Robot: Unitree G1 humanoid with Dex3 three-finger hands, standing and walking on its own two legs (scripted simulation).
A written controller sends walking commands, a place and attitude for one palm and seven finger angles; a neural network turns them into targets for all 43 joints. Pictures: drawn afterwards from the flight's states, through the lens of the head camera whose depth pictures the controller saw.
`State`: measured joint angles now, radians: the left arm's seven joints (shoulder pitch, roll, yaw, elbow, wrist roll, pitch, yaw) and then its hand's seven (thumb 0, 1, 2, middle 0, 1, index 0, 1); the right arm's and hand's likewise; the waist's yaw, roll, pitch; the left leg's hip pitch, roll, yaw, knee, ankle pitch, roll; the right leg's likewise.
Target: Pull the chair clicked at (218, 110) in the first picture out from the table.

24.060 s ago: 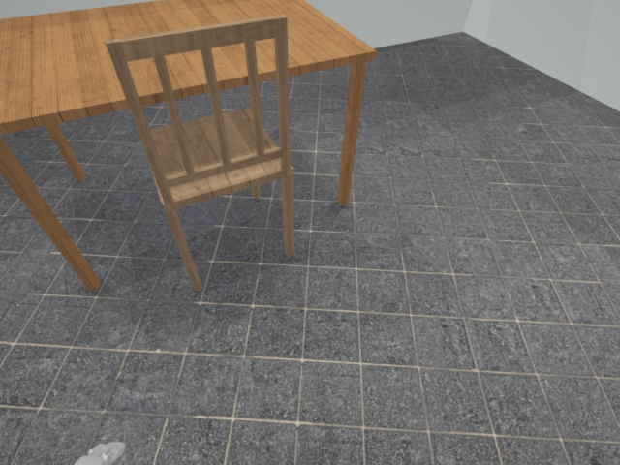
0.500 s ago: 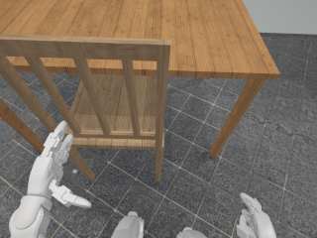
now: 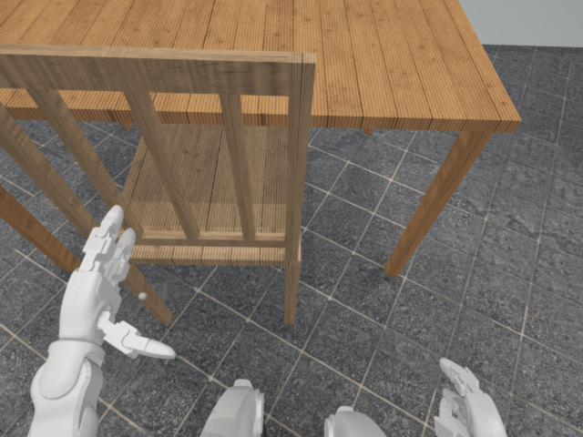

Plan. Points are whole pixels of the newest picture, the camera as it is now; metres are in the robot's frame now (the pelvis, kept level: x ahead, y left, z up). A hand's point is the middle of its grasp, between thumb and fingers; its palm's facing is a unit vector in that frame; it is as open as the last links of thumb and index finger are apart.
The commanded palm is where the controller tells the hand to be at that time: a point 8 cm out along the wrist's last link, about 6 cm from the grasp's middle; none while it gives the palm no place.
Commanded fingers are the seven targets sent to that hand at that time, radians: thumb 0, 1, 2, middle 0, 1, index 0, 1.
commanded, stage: aim the fingers beside a spindle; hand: left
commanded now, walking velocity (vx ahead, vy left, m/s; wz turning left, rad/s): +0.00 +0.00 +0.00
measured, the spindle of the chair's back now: (171, 180) +0.48 +0.21 +0.04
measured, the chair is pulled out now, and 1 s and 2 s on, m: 0.00 0.00 0.00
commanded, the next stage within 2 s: push the fingers through the gap in 1.22 s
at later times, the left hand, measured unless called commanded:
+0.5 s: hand (162, 281) +0.32 +0.19 +0.01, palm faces -0.01 -1.00 -0.03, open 16.9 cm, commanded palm +0.31 +0.25 +0.01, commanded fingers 0.00 -0.50 0.30 -0.06 -0.08 -0.06 -0.08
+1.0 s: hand (161, 276) +0.33 +0.20 +0.00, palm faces +0.03 -1.00 -0.05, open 16.9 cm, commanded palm +0.31 +0.24 +0.00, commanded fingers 0.00 -0.50 0.30 -0.06 -0.08 -0.06 -0.08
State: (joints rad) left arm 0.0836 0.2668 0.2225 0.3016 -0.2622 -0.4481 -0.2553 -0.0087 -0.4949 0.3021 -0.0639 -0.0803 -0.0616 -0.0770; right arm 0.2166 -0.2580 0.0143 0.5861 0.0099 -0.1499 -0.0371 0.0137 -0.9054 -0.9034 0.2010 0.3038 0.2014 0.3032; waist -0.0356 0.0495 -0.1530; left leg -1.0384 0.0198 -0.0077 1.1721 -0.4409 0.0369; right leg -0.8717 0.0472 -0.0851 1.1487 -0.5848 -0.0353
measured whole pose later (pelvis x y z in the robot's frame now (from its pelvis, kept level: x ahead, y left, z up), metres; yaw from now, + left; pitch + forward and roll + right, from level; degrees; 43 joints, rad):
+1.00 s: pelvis +0.00 +0.01 -0.02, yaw -1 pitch +21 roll -4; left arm -0.07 0.26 0.20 0.43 -0.21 -0.46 -0.17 -0.01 -0.50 0.30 -0.06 -0.08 -0.06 -0.08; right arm 0.23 -0.26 0.02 0.58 0.00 -0.05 -0.01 0.01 -0.91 -0.90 0.20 0.30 0.20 0.30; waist -0.04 0.05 -0.17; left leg -1.15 0.02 0.00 1.25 -0.47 0.05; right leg -0.98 0.05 -0.08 1.23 -0.61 -0.03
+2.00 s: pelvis +0.00 +0.01 -0.02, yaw -2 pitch +23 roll -4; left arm -0.34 0.31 0.27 0.65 -0.19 -0.45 -0.20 -0.01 -0.50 0.30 -0.06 -0.08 -0.06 -0.08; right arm 0.26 -0.27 0.01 0.62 0.00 -0.04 -0.01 0.01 -0.91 -0.90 0.20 0.30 0.20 0.30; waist -0.07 0.05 -0.16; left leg -1.20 0.03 0.00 1.27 -0.47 0.05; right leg -1.03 0.06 -0.08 1.24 -0.61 -0.02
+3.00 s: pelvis +0.00 +0.01 -0.02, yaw -2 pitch +24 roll -5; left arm -0.53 0.36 0.32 0.85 -0.14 -0.51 -0.19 -0.01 -0.50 0.30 -0.06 -0.08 -0.06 -0.08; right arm 0.27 -0.27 0.01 0.63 -0.01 0.03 0.01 0.01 -0.91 -0.90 0.20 0.30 0.20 0.30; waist -0.10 0.05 -0.16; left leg -1.23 0.04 -0.01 1.28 -0.47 0.04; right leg -1.06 0.06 -0.08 1.25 -0.60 -0.03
